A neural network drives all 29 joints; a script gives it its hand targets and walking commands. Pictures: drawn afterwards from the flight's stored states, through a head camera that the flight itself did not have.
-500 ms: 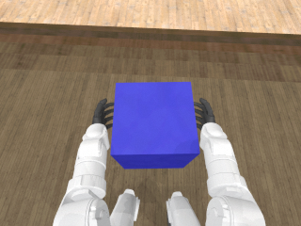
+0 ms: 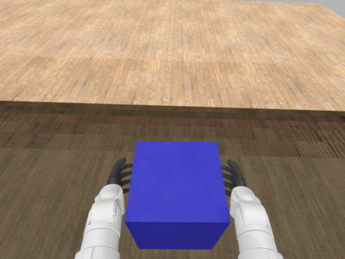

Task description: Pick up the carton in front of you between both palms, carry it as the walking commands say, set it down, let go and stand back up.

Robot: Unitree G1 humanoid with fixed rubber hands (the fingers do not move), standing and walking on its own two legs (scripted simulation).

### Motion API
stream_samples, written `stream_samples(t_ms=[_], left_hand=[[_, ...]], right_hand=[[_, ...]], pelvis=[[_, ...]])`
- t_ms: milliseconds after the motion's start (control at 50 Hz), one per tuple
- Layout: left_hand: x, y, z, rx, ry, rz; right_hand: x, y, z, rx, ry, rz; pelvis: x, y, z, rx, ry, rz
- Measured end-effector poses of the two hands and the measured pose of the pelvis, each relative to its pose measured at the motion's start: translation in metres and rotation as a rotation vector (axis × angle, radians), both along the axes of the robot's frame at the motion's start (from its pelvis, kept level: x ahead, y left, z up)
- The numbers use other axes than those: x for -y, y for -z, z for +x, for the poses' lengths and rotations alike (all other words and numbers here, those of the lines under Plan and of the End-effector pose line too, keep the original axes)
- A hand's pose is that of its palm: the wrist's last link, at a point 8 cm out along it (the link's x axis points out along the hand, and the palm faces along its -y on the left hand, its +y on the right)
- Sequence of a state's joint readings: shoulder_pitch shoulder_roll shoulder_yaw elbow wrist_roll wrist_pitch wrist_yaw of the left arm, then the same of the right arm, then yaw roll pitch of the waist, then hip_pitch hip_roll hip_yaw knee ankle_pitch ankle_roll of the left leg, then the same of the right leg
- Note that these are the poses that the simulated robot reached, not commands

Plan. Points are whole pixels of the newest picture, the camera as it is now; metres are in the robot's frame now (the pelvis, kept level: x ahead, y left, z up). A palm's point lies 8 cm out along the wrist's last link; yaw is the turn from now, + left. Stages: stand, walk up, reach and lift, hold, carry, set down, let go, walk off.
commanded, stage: reach and lift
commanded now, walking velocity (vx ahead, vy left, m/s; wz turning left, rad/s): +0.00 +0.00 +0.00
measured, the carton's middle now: (176, 198) +0.31 +0.00 -0.07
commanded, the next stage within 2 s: hold in 1.06 s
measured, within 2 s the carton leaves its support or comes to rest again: neither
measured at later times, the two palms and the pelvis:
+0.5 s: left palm (112, 186) +0.29 +0.15 +0.04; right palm (242, 189) +0.29 -0.15 +0.03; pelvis -0.01 +0.00 +0.01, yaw +0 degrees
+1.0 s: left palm (112, 182) +0.29 +0.15 +0.05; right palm (243, 185) +0.29 -0.15 +0.05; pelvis +0.00 +0.00 +0.01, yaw +0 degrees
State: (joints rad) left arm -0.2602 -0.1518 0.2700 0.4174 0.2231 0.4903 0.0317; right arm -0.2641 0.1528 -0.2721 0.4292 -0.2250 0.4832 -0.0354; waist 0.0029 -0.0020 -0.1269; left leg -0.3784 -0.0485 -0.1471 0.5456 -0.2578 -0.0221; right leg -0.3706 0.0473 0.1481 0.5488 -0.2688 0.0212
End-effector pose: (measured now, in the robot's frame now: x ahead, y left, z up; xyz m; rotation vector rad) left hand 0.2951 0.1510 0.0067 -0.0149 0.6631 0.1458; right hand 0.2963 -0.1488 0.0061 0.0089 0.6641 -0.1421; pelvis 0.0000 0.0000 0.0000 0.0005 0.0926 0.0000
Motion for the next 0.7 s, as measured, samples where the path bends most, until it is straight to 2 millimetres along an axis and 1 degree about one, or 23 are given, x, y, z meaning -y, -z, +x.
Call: stream_samples(t_ms=[80,140,260,400,500,700], left_hand=[[0.001,-0.017,-0.004,0.003,0.018,0.015],[0.002,-0.023,-0.007,-0.007,0.027,0.022],[0.001,-0.023,-0.013,-0.034,0.027,0.022],[0.001,-0.026,-0.012,-0.021,0.018,0.020],[0.001,-0.029,-0.010,-0.015,0.018,0.019],[0.002,-0.034,-0.006,-0.019,0.030,0.034]], right_hand=[[0.001,-0.017,-0.006,0.003,-0.009,-0.020],[0.002,-0.024,-0.010,-0.008,-0.012,-0.025],[0.001,-0.023,-0.015,-0.035,-0.014,-0.026],[0.001,-0.026,-0.014,-0.022,-0.014,-0.023],[0.001,-0.029,-0.011,-0.016,-0.013,-0.021],[0.002,-0.033,-0.007,-0.019,-0.023,-0.036]], pelvis=[[-0.001,-0.006,0.000,0.066,0.001,0.000],[-0.001,-0.007,-0.002,0.103,0.002,0.000],[-0.001,-0.007,-0.011,0.140,0.003,0.000],[0.000,-0.006,-0.016,0.148,0.001,0.000],[0.000,-0.007,-0.014,0.149,0.002,0.001],[0.001,-0.011,-0.005,0.154,0.002,0.001]])
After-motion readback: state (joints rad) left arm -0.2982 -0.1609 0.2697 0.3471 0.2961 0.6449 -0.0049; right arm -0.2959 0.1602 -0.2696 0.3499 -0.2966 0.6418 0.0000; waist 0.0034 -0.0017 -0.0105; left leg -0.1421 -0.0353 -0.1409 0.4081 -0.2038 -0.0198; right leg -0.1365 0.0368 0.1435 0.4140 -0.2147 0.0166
